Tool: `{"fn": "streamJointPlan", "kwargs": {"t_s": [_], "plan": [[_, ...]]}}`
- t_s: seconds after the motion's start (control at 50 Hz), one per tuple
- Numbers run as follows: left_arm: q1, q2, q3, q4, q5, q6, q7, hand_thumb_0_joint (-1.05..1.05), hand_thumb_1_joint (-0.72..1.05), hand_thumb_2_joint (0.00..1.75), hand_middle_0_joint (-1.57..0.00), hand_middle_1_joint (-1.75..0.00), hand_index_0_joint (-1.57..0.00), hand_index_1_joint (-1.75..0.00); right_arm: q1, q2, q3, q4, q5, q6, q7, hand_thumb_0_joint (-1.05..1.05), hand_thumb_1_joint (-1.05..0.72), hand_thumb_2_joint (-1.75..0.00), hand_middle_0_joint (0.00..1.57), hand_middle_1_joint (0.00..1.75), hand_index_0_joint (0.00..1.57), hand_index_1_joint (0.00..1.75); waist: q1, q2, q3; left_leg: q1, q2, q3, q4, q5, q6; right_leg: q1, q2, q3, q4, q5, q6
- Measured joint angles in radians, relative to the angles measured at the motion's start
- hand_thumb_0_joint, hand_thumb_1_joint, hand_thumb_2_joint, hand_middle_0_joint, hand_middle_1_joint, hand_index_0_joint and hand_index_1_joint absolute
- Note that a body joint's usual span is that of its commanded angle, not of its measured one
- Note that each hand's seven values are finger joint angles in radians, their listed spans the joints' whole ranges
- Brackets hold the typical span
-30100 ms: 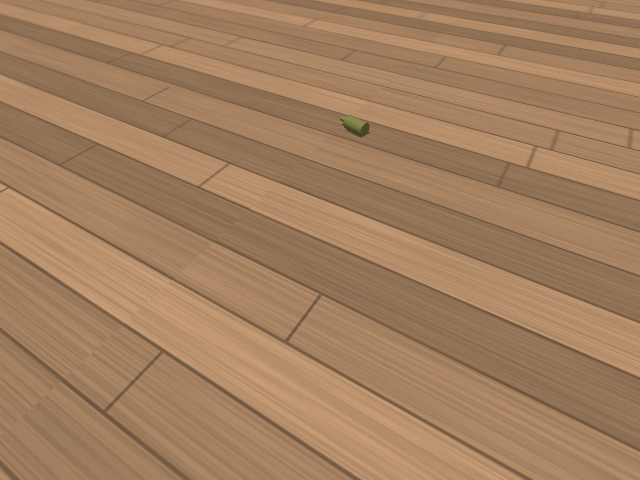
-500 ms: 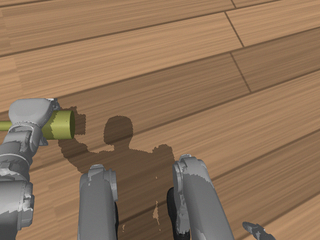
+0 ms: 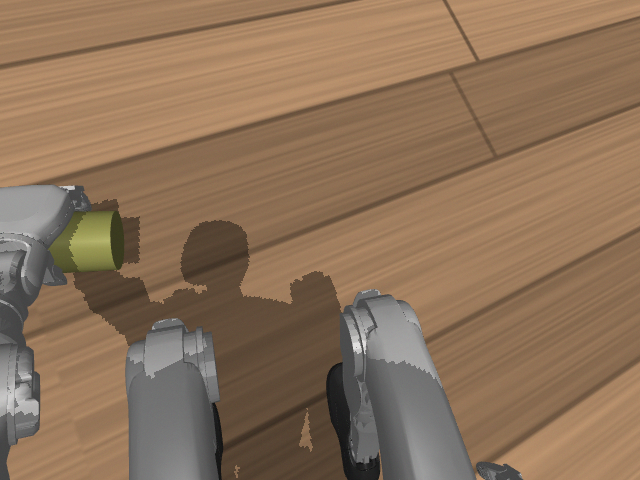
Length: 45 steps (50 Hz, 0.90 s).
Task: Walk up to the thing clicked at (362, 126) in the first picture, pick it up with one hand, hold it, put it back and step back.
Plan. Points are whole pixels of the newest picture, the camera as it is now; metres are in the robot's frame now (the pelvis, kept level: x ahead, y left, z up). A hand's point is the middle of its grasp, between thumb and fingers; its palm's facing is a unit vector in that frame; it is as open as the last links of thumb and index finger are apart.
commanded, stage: crouch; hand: left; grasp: from above
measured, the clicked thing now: (38, 243) +0.44 +0.32 -0.20
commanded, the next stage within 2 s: lower in 0.04 s
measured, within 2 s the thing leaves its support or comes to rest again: neither
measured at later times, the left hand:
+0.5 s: hand (63, 248) +0.44 +0.30 -0.23, palm faces -0.48 -0.06 -0.87, open 10.6 cm
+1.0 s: hand (79, 248) +0.45 +0.30 -0.28, palm faces -0.46 -0.10 -0.88, open 10.5 cm
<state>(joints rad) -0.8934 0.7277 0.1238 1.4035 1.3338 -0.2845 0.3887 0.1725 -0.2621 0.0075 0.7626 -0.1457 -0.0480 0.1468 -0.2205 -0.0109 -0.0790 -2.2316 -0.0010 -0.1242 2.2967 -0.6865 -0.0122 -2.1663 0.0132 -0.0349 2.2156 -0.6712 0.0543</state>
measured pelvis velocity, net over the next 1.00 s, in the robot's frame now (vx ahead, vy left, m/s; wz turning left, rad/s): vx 0.01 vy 0.00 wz -0.07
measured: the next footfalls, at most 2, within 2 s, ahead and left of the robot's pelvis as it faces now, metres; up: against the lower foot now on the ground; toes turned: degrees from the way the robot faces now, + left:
none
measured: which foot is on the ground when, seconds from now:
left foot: down 0.00-1.00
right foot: down 0.00-1.00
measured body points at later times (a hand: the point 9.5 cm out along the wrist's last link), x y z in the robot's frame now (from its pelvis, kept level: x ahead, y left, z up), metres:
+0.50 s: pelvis +0.00 +0.00 -0.04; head +0.25 +0.08 +0.33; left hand +0.46 +0.30 -0.18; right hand +0.05 -0.28 -0.13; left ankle +0.08 +0.13 -0.33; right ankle +0.10 -0.14 -0.33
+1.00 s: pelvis +0.01 +0.00 -0.06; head +0.27 +0.08 +0.29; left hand +0.47 +0.30 -0.22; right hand +0.05 -0.28 -0.15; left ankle +0.08 +0.13 -0.33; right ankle +0.10 -0.14 -0.33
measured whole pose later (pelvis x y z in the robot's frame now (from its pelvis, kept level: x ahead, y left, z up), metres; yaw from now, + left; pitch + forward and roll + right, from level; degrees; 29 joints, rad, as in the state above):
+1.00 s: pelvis +0.01 +0.00 -0.06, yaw -4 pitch +31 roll -10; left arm -0.94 0.89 0.20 1.57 1.36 -0.32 0.51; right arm 0.10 -0.29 0.12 0.74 -0.22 -0.09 0.18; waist -0.29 -0.08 0.06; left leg -2.36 -0.01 -0.20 2.53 -0.72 -0.03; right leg -2.28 0.04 -0.08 2.41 -0.68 0.07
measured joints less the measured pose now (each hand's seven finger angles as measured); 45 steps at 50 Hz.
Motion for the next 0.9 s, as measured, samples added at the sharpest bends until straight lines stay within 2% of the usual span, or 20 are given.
{"fn": "streamJointPlan", "kwargs": {"t_s": [0.36,0.64,0.9], "plan": [[-0.055,0.048,-0.012,0.098,0.005,0.004,0.030,0.00,-0.09,0.48,-0.69,-0.44,-0.73,-0.46,-0.033,-0.006,0.044,-0.002,-0.009,-0.014,0.000,0.00,-0.92,-0.90,0.20,0.30,0.20,0.30,-0.022,-0.017,0.027,-0.067,-0.005,-0.012,0.085,-0.006,0.004,-0.059,0.005,-0.005,0.075,-0.005,0.003],[-0.005,0.084,0.047,0.055,0.020,-0.025,0.075,0.00,-0.07,0.43,-0.71,-0.42,-0.75,-0.43,-0.046,-0.011,0.058,-0.003,-0.034,-0.018,0.015,0.00,-0.91,-0.89,0.20,0.30,0.20,0.30,-0.041,-0.043,0.082,-0.110,-0.008,-0.037,0.165,-0.023,-0.006,-0.098,0.013,-0.021,0.143,-0.015,0.009],[-0.054,0.135,0.051,0.155,0.027,-0.022,0.110,0.00,-0.05,0.41,-0.71,-0.39,-0.74,-0.41,-0.070,-0.024,0.100,-0.009,-0.060,-0.038,0.028,0.00,-0.90,-0.89,0.20,0.30,0.20,0.30,-0.061,-0.056,0.119,-0.128,-0.006,-0.062,0.216,-0.033,-0.012,-0.117,0.024,-0.037,0.179,-0.011,0.012]]}}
